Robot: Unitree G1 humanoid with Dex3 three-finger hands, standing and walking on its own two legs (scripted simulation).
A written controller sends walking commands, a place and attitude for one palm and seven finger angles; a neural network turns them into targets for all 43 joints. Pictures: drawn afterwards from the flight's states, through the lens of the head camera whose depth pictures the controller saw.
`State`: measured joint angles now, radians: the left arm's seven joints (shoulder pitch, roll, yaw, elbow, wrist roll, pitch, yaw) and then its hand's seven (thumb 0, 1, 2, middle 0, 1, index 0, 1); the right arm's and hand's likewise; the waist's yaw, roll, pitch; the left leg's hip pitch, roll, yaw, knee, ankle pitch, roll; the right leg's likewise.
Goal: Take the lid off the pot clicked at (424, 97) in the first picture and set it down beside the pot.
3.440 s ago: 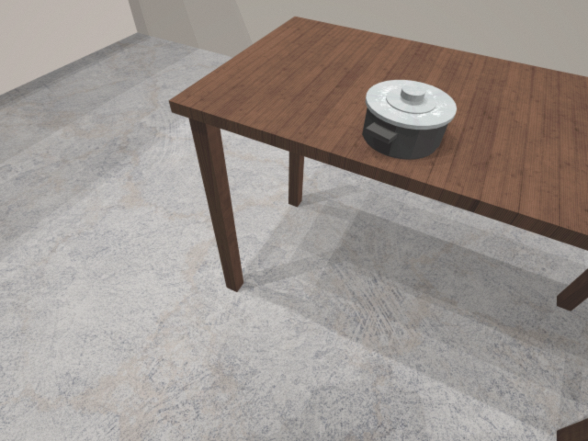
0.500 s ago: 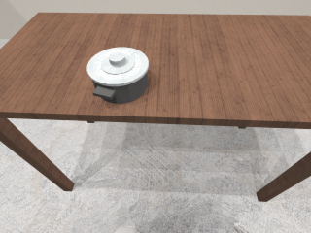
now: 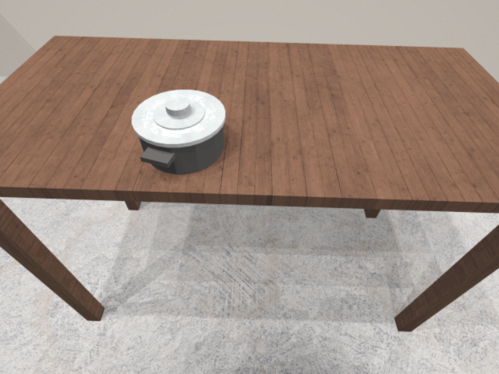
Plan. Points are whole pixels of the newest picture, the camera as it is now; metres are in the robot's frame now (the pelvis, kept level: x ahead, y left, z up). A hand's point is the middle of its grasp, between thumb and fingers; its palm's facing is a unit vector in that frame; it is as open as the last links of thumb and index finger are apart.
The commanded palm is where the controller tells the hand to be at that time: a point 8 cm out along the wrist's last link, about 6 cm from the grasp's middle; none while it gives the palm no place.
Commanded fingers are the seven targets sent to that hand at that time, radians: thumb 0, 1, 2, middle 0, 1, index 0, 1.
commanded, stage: look again from close up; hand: left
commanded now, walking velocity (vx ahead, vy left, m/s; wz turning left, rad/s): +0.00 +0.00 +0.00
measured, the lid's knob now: (177, 106) +0.52 +0.15 +0.16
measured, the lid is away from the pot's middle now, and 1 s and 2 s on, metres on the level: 0.00 0.00 0.00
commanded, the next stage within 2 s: lift the closed hand beside the body in 0.98 s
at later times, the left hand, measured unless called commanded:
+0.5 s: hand out of the picture +0.03 +0.19 -0.17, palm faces +0.03 -0.98 -0.21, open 7.4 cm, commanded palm none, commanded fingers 0.00 0.90 0.90 -0.20 -0.30 -0.20 -0.30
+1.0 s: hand out of the picture +0.06 +0.19 -0.17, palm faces +0.03 -0.98 -0.21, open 7.4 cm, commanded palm none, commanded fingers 0.00 0.90 0.90 -0.20 -0.30 -0.20 -0.30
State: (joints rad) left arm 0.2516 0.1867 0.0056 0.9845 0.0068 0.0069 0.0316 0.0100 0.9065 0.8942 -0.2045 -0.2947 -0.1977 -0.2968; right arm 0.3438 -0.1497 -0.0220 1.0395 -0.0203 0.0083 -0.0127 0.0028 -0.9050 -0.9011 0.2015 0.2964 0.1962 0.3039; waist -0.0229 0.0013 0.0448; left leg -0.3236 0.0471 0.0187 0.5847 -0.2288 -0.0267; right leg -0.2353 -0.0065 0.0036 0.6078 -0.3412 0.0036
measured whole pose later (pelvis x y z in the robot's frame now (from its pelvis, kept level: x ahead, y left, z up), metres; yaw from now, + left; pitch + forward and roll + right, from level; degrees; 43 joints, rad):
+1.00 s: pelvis +0.03 +0.00 +0.01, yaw +0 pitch -1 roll +0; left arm 0.24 0.19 0.01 1.04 0.01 -0.01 0.03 0.01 0.91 0.89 -0.20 -0.29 -0.20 -0.30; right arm 0.22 -0.16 -0.02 1.08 -0.02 -0.01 -0.02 0.00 -0.92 -0.90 0.20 0.30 0.20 0.30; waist 0.01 -0.02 0.07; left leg -0.25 0.04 0.02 0.51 -0.24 -0.02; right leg -0.15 -0.02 0.00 0.51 -0.34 0.01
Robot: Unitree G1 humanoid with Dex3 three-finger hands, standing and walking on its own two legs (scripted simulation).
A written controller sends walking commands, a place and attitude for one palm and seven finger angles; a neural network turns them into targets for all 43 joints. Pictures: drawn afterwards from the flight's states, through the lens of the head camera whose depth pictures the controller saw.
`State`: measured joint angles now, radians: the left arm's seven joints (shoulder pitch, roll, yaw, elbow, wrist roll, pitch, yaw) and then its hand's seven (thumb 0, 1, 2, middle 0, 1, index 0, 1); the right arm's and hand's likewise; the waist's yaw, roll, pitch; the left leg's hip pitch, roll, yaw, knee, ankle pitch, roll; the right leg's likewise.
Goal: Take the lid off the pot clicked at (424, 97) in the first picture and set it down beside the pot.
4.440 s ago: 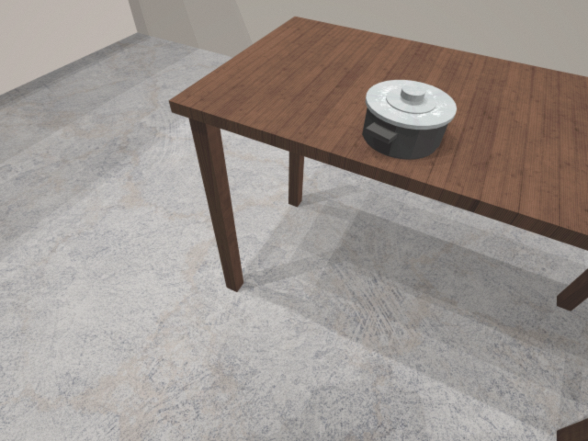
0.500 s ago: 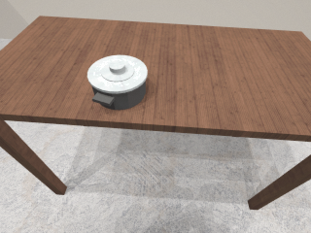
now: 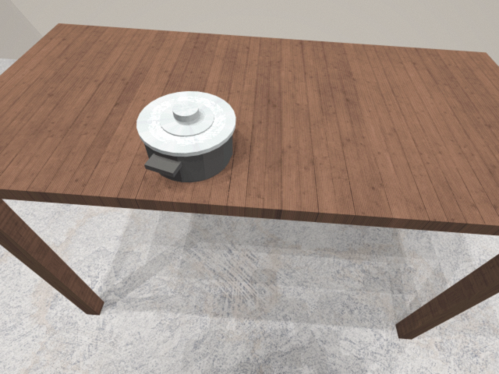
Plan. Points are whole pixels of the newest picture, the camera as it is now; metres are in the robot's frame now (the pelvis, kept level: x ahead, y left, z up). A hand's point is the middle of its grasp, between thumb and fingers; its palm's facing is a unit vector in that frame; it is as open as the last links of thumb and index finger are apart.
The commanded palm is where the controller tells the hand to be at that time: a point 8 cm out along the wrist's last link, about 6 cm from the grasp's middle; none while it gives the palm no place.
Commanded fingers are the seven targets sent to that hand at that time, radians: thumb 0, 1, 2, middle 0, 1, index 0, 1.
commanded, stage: lift the closed hand beside the body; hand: left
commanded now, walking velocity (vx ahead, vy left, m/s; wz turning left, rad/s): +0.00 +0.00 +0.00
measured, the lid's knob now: (185, 111) +0.49 +0.15 +0.15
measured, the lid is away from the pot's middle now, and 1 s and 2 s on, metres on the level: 0.00 0.00 0.00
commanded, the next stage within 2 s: raise the hand higher, near the body in 0.70 s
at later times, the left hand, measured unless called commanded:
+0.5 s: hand out of the picture +0.11 +0.21 +0.01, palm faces +0.28 -0.92 -0.28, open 4.3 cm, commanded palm +0.07 +0.26 +0.05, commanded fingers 0.00 0.90 0.90 -1.17 -1.36 -1.17 -1.36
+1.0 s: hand (27, 344) +0.13 +0.25 +0.12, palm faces +0.33 -0.83 -0.44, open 3.1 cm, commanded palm +0.07 +0.28 +0.15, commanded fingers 0.00 0.90 0.90 -1.30 -1.50 -1.30 -1.50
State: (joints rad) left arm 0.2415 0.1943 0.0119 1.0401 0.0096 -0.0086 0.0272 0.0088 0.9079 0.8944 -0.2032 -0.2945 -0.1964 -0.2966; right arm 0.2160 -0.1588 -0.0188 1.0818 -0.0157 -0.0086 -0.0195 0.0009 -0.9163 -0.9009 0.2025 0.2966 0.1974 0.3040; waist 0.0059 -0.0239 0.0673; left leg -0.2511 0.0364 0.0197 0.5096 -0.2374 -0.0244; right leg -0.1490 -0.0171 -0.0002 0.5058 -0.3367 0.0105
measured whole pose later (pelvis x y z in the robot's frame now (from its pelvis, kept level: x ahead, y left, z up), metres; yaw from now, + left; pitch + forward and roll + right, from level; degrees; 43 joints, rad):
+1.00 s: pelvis -0.01 +0.01 +0.00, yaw +1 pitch -6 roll -1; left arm 0.69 0.32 0.24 -0.46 -0.02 -0.10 0.07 0.02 0.89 0.89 -1.30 -1.49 -1.29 -1.49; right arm 0.22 -0.18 0.01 0.64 -0.01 -0.20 -0.08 0.01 -0.90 -0.90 0.21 0.30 0.20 0.30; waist 0.07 0.05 0.04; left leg -0.16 0.03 0.01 0.46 -0.21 -0.01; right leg -0.03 -0.02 -0.01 0.42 -0.28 0.02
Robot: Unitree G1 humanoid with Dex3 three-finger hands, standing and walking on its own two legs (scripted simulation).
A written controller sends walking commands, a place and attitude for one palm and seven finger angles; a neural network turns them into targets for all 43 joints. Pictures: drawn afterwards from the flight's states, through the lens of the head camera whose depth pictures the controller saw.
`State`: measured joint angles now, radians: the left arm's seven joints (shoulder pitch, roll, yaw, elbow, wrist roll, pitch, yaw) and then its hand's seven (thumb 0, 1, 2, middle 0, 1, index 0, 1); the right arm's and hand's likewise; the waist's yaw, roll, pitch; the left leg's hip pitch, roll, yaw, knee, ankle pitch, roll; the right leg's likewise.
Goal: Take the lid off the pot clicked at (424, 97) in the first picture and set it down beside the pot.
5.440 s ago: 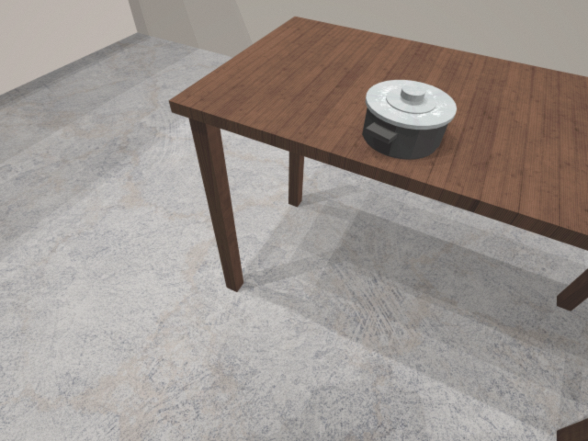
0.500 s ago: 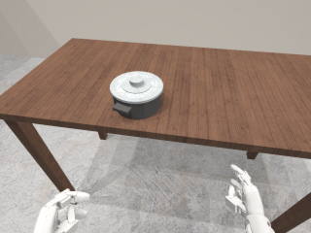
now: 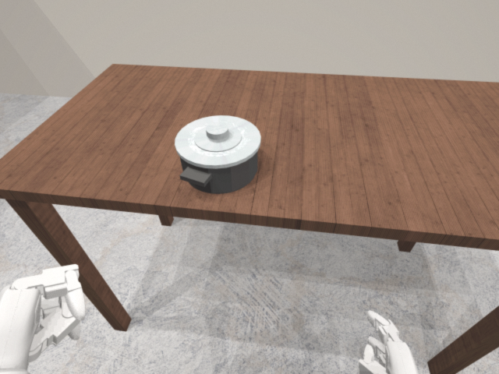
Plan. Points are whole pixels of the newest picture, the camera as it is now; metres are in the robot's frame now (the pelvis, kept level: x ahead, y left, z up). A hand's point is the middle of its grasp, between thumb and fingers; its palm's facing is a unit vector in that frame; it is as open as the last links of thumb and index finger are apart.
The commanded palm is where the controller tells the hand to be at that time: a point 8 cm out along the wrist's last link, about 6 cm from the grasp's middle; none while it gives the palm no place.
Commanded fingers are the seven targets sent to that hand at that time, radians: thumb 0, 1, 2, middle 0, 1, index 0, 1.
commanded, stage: raise the hand higher, near the body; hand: left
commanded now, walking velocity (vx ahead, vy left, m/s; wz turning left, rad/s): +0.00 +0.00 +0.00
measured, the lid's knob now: (217, 130) +0.50 +0.14 +0.15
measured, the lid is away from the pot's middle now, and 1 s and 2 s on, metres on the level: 0.00 0.00 0.00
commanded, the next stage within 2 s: reach forward and open the fingers in 0.58 s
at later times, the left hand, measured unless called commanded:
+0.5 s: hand (63, 266) +0.17 +0.24 +0.18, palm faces +0.40 -0.82 -0.40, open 3.1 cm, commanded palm +0.11 +0.27 +0.21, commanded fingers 0.00 0.90 0.90 -1.30 -1.50 -1.30 -1.50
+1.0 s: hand (41, 246) +0.19 +0.27 +0.19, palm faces +0.30 -0.11 -0.95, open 2.9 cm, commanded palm +0.16 +0.26 +0.24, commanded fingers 0.00 0.40 1.26 -1.19 -0.90 -1.19 -0.90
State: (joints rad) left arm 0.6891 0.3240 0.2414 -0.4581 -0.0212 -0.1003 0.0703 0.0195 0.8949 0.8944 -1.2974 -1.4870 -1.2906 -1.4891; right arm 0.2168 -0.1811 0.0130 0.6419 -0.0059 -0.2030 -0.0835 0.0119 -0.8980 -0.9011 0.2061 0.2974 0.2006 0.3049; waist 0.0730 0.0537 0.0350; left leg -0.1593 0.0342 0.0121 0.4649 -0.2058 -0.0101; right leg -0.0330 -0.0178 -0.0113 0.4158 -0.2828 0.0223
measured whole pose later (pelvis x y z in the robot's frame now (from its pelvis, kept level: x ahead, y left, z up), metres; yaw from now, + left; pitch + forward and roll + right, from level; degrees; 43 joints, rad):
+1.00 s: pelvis -0.02 +0.00 -0.01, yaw +1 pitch -4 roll +0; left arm 0.28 0.61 0.20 -0.54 0.65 0.18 -0.01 0.01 0.67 1.06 -1.27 -1.21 -1.26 -1.21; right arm 0.07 -0.28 0.01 0.60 0.02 0.05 -0.01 0.01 -0.90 -0.90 0.20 0.30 0.20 0.30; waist 0.12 0.12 0.02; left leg -0.26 0.01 -0.01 0.51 -0.19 0.00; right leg -0.14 -0.04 -0.03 0.51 -0.30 0.03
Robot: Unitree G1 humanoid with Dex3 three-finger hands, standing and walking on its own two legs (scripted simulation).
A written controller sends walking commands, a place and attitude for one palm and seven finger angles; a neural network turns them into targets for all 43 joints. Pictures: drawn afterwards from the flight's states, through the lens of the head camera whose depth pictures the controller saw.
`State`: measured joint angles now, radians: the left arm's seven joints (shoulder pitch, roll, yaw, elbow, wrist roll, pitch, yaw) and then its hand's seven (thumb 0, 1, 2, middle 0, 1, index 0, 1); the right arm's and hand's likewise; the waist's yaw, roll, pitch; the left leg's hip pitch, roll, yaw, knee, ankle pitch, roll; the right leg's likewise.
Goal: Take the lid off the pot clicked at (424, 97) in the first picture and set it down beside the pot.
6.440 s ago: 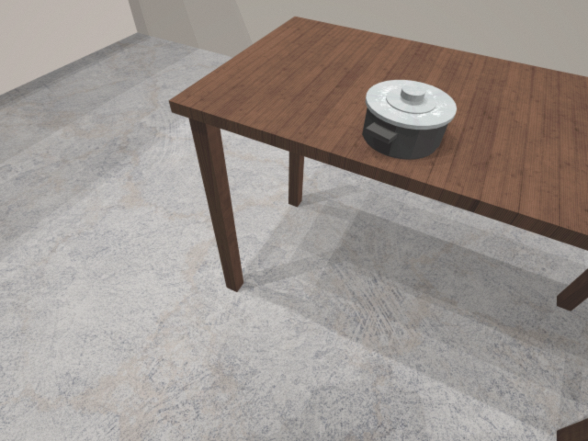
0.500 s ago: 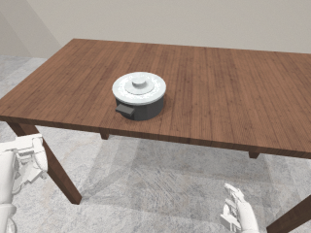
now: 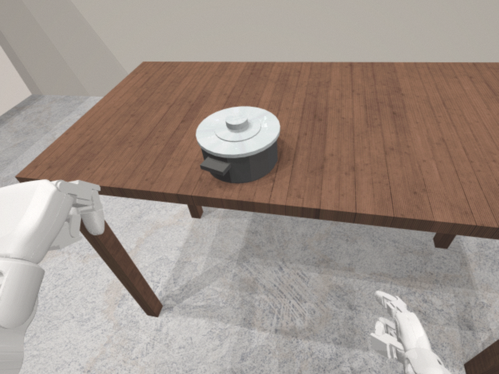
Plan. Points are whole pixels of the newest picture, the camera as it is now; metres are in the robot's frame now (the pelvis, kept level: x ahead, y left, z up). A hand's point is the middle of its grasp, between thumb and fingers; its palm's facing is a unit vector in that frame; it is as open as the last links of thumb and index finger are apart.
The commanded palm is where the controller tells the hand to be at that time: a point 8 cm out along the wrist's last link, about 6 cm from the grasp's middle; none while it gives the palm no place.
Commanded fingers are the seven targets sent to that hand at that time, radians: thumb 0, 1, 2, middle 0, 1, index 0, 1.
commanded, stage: reach forward and open the fingers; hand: left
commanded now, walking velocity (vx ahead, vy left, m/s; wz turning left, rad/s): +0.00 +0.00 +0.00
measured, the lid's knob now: (236, 121) +0.53 +0.12 +0.15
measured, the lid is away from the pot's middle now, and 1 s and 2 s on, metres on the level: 0.00 0.00 0.00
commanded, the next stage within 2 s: move the open hand above the knob in 0.78 s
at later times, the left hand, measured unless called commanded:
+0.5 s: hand (86, 210) +0.24 +0.26 +0.20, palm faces -0.05 -0.01 -1.00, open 7.7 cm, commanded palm +0.22 +0.25 +0.27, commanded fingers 0.00 -0.40 1.74 -0.92 -0.08 -0.92 -0.08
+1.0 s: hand (105, 177) +0.29 +0.25 +0.22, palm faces -0.05 +0.00 -1.00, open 9.9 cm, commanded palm +0.26 +0.24 +0.29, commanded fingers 0.00 -0.38 1.70 -0.88 -0.08 -0.88 -0.08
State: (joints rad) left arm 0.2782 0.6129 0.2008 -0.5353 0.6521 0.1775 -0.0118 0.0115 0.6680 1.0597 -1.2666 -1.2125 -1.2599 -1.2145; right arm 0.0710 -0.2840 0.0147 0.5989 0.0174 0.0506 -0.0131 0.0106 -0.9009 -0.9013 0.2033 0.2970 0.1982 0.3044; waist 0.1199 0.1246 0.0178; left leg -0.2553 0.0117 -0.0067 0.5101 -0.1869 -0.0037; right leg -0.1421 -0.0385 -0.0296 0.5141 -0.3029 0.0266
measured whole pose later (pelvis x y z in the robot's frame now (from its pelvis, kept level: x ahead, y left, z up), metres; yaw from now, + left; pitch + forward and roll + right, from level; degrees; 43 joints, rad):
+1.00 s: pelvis -0.04 +0.01 +0.00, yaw +0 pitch -5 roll +0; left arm -0.45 0.67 -0.06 0.02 0.78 0.11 -0.46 0.00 -0.37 1.70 -0.91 -0.08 -0.90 -0.08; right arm 0.10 -0.28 0.04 0.61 0.04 0.02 -0.02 0.01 -0.90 -0.90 0.20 0.30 0.20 0.30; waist 0.08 0.12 0.03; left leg -0.25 0.00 0.00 0.41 -0.08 0.01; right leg -0.17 -0.05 -0.02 0.48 -0.22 0.03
